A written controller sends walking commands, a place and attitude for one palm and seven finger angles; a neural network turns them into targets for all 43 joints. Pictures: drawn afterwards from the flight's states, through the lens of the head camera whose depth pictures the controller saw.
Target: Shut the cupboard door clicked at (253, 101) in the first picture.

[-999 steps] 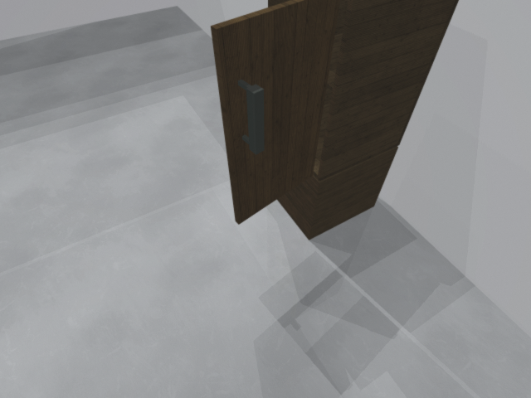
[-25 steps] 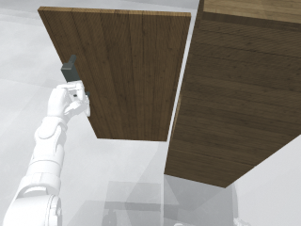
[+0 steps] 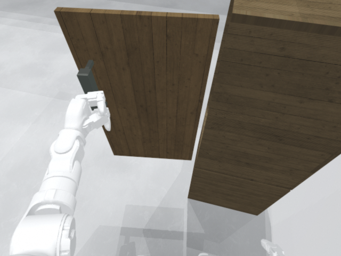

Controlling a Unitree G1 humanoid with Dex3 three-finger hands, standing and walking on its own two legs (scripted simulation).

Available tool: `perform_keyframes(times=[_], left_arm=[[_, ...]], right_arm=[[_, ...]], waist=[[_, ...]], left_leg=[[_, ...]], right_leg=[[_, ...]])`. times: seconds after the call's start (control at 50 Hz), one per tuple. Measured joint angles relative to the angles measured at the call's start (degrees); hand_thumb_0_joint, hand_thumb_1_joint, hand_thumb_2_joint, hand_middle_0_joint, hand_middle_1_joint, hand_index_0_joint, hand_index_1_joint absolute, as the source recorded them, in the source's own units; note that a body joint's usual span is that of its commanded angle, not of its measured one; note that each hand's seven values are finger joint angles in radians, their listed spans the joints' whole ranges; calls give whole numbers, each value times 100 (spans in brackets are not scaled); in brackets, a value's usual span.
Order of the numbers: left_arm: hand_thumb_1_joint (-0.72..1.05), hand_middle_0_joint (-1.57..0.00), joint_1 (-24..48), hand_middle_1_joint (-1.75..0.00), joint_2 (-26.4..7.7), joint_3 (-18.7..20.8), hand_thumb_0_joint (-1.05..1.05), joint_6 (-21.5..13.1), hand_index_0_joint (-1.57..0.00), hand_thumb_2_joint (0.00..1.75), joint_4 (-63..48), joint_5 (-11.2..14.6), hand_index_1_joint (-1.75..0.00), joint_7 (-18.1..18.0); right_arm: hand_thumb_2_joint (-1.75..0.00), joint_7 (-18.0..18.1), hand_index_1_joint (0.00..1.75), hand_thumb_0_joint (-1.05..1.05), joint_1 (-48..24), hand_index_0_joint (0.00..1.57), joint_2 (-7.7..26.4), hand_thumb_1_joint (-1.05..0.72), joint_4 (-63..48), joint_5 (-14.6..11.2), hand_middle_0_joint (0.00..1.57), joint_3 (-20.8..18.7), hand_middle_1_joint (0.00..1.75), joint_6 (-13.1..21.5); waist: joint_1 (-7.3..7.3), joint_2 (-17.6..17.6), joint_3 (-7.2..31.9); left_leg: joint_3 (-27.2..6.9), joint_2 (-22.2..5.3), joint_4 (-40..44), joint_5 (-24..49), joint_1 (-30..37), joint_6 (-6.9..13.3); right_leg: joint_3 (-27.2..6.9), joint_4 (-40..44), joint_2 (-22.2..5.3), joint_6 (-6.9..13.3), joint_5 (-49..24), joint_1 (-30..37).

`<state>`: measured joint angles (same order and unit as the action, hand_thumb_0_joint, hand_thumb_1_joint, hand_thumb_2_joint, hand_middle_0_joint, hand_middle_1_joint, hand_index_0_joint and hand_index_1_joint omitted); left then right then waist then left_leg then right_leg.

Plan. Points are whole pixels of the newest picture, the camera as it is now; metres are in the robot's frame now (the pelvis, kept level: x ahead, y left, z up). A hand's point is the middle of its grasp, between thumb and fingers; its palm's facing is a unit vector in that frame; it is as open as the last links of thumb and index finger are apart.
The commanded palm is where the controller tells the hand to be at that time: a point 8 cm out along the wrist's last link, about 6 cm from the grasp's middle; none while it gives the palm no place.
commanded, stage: push the door shut along its arc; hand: left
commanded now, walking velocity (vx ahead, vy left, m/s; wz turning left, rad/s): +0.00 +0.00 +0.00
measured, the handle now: (96, 91) +0.51 +0.20 +0.08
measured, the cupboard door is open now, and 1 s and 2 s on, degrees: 100 86 62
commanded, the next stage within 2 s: pull the fist back off the door in 1.76 s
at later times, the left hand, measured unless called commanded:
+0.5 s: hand (110, 97) +0.47 +0.16 +0.10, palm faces -0.18 -0.98 -0.02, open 3.1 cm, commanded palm +0.48 +0.20 +0.09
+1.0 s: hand (130, 81) +0.53 +0.11 +0.10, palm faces -0.32 -0.95 +0.00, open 3.1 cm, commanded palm +0.54 +0.17 +0.09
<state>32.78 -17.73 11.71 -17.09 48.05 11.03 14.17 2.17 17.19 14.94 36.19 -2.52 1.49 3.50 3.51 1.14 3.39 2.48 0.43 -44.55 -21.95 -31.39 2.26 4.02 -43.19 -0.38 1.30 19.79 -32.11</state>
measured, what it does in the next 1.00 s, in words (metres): stands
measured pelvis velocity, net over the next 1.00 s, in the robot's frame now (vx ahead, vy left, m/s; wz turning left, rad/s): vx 0.00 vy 0.01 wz -0.04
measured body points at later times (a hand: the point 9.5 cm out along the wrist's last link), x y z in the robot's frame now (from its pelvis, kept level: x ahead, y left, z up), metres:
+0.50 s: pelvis -0.01 -0.01 -0.01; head +0.09 +0.00 +0.43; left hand +0.48 +0.21 +0.10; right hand +0.00 -0.29 -0.13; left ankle +0.00 +0.09 -0.71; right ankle +0.02 -0.11 -0.71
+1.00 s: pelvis +0.00 +0.01 -0.02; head +0.12 +0.01 +0.41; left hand +0.54 +0.16 +0.10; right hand -0.03 -0.26 -0.13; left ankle +0.00 +0.09 -0.71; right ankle +0.02 -0.11 -0.71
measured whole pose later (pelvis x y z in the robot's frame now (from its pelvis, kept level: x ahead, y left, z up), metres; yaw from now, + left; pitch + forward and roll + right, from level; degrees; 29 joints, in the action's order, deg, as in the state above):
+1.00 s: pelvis +0.00 +0.01 -0.02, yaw -2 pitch +19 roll -2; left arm 62.2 -30.9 17.3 -15.1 72.4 6.8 25.7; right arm 2.2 24.0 16.3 37.4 -0.5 2.2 1.2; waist 12.5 2.4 4.1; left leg 3.2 -1.2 -52.6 -24.9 -46.9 2.8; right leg 3.3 -49.1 1.0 1.0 21.0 -47.2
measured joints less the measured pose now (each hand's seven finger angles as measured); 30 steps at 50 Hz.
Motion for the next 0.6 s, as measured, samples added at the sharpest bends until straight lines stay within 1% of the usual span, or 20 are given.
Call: perform_keyframes(times=[0.06,0.16,0.24,0.34,0.46,0.6], left_arm=[[90,-130,297,-150,-90,38,2,-47,-130,90,316,-40,-150,97],[90,-130,708,-150,-289,165,2,-164,-130,90,791,-34,-150,330],[90,-130,991,-150,-470,250,2,-190,-131,90,1108,-16,-150,516],[90,-130,1353,-150,-730,336,2,-167,-132,90,1450,0,-150,729],[90,-130,1803,-150,-988,320,2,-124,-131,90,1793,19,-150,870],[90,-130,2323,-150,-1164,220,2,-8,-130,90,2089,-58,-150,982]], right_arm=[[-90,13,30,1,-34,20,13,-90,14,12,20,18,30,-3],[-90,32,30,1,38,20,51,-90,50,20,20,20,30,-23],[-90,43,30,0,168,20,100,-90,103,22,20,18,30,-59],[-90,68,30,1,315,20,152,-90,192,26,20,12,30,-104],[-90,90,30,1,465,20,207,-90,293,41,20,2,30,-104],[-90,81,30,0,544,20,239,-90,370,83,20,-4,30,-55]], waist=[[45,-26,-18],[136,-35,-6],[200,-25,-7],[309,-19,-18],[431,-7,-24],[568,9,-3]], left_leg=[[-12,-4,-63,-3,-101,-12],[-11,-29,-153,-21,-270,-30],[-31,-41,-236,-31,-436,-39],[-60,-62,-349,-40,-671,-48],[-106,-76,-499,-52,-984,-48],[-133,-84,-675,-89,-1338,-30]], right_leg=[[13,-69,0,16,11,-101],[13,-157,20,38,23,-275],[34,-225,29,51,33,-429],[65,-300,45,67,29,-641],[113,-390,52,73,23,-912],[141,-501,54,61,30,-1228]])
